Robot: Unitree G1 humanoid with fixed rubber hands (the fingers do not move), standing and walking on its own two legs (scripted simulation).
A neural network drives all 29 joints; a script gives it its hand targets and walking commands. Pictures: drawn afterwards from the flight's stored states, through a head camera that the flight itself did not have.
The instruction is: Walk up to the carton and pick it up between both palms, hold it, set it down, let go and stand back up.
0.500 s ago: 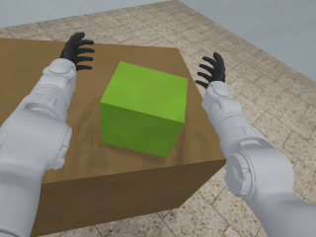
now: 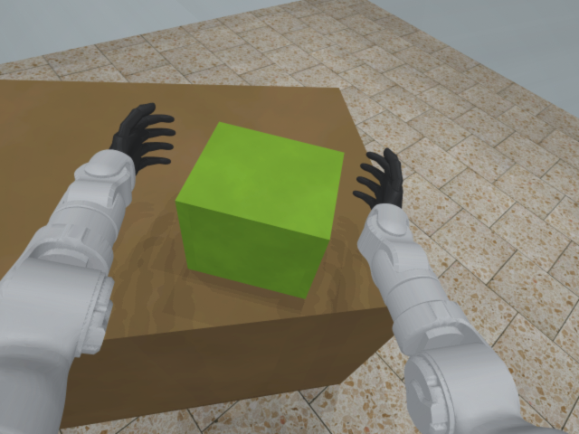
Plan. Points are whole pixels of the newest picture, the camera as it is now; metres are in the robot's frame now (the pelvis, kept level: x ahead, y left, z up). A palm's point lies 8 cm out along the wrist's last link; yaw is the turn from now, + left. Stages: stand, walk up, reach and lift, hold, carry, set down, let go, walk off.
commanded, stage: set down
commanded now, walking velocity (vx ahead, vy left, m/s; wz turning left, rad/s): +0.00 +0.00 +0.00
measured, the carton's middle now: (263, 212) +0.47 -0.03 -0.01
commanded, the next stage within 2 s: none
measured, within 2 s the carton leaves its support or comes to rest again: neither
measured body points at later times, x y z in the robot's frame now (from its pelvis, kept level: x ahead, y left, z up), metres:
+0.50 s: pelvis +0.01 +0.00 +0.00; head +0.07 +0.05 +0.45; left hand +0.46 +0.21 +0.08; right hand +0.36 -0.18 +0.08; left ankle +0.04 +0.09 -0.74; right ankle +0.03 -0.16 -0.74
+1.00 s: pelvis +0.02 +0.01 +0.01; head +0.05 +0.04 +0.45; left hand +0.37 +0.24 +0.06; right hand +0.31 -0.17 +0.06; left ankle +0.04 +0.09 -0.74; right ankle +0.03 -0.16 -0.74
